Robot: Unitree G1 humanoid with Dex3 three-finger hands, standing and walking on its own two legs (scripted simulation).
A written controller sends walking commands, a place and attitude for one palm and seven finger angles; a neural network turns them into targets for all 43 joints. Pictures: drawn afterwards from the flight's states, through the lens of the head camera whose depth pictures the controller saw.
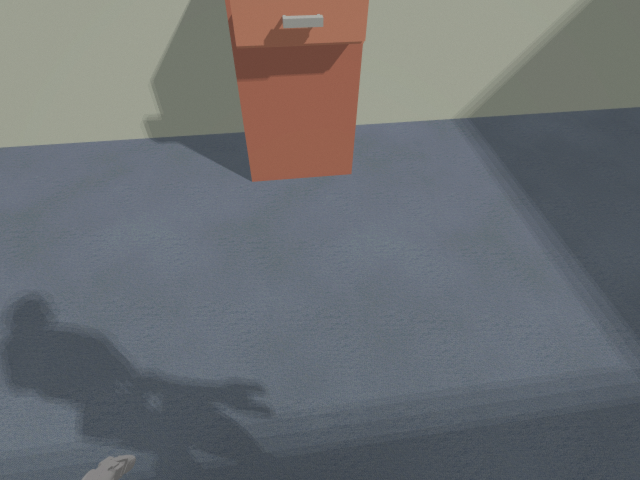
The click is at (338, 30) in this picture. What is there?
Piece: drawer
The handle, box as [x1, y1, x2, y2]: [282, 14, 322, 27]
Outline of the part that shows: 322,15 283,15 283,27 322,26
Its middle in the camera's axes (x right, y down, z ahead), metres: -0.07 -0.73 +1.29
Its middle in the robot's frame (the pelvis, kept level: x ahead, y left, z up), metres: +1.46 +0.13 +0.03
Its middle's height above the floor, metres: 0.80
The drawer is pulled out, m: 0.13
